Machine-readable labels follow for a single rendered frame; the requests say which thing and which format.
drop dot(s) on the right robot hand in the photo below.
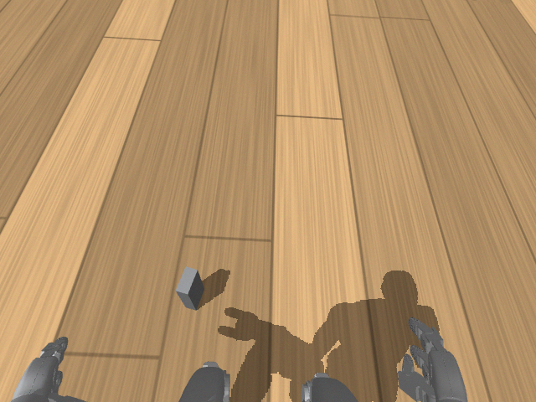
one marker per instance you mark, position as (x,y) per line
(442,376)

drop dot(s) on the left robot hand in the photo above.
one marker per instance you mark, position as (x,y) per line
(42,375)

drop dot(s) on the carton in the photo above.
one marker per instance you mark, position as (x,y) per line
(190,288)

